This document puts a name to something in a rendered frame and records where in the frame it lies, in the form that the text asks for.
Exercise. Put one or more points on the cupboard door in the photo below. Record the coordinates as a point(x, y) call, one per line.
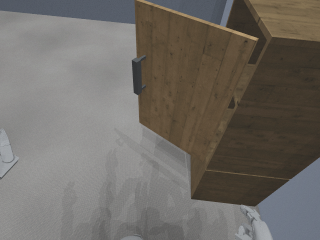
point(191, 72)

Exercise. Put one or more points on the robot right hand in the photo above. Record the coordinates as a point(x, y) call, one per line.
point(259, 229)

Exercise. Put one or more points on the robot left hand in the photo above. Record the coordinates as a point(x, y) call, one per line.
point(7, 158)

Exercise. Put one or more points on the handle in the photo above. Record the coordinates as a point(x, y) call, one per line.
point(137, 75)

